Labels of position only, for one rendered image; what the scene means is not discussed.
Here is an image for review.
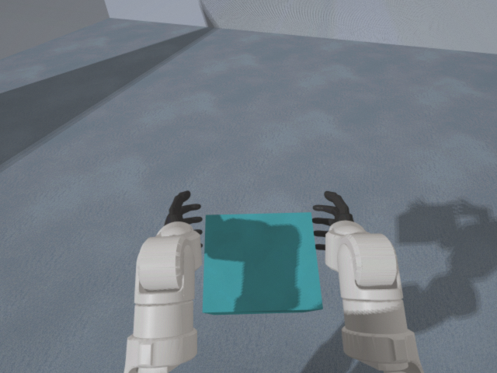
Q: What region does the right robot hand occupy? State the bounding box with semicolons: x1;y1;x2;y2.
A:
312;191;354;250

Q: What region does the left robot hand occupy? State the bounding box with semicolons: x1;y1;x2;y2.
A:
164;190;203;248

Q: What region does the right robot forearm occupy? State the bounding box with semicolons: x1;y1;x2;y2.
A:
325;221;424;373

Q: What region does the left robot forearm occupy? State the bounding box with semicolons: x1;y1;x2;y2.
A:
124;221;202;373

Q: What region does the carton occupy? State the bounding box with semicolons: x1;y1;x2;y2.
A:
203;212;323;315

